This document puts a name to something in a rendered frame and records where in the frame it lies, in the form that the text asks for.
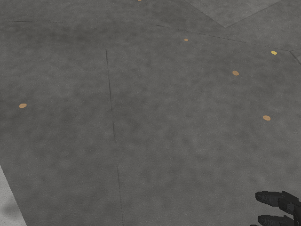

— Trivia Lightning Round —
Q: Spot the robot right hand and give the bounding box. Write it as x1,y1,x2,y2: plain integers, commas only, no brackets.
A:
250,190,301,226

